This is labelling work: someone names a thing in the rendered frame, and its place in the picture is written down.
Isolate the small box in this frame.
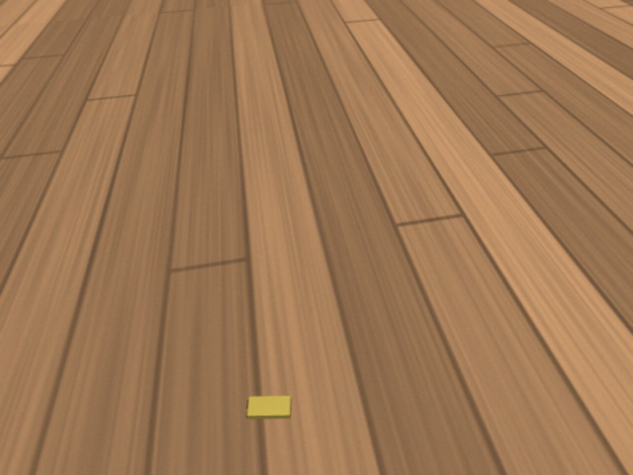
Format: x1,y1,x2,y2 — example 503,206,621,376
247,396,292,420

